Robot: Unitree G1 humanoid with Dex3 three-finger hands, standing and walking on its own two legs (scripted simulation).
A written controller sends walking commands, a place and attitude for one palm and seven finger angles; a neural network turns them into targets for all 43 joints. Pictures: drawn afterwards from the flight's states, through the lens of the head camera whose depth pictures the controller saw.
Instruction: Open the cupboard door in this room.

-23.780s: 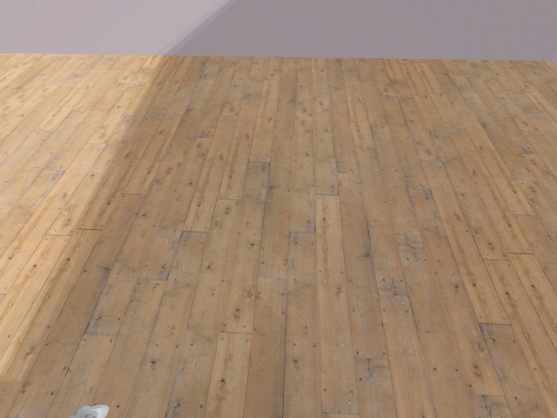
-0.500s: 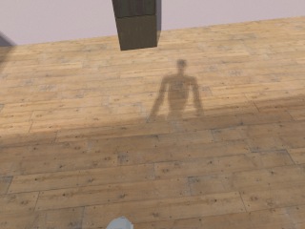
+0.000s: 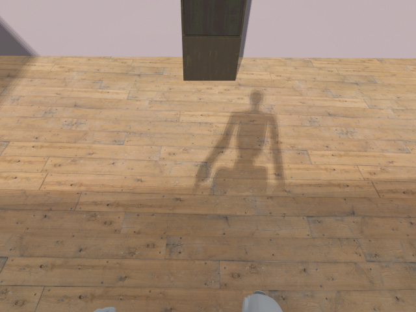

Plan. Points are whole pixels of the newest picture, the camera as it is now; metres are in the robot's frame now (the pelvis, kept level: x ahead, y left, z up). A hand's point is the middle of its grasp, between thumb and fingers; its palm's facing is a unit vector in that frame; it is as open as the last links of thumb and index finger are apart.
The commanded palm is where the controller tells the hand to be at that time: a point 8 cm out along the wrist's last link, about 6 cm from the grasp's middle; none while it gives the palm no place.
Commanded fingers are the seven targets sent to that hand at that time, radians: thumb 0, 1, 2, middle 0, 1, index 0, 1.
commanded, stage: turn or walk to find it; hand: left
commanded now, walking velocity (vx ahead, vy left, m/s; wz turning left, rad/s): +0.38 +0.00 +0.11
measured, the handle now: out of the picture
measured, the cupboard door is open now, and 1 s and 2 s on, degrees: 0 0 0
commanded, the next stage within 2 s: stand and wait in 1.74 s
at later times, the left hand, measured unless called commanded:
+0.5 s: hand (152, 302) +0.18 +0.13 -0.17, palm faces +0.15 -0.97 -0.20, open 7.3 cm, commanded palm none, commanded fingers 0.00 0.90 0.90 -0.20 -0.30 -0.20 -0.30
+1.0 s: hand (150, 170) +0.53 +0.20 -0.16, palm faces +0.10 -0.98 -0.19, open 7.4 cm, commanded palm none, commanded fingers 0.00 0.90 0.90 -0.20 -0.30 -0.20 -0.30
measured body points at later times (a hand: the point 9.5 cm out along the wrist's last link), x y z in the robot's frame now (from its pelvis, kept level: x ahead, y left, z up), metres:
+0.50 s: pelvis +0.23 -0.05 +0.00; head +0.25 -0.05 +0.45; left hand +0.17 +0.18 -0.15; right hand +0.32 -0.28 -0.15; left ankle +0.30 +0.11 -0.69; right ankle +0.19 -0.14 -0.74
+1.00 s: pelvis +0.45 +0.00 +0.00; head +0.47 +0.01 +0.45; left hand +0.53 +0.25 -0.14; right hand +0.45 -0.24 -0.15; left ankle +0.37 +0.11 -0.74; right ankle +0.56 -0.14 -0.69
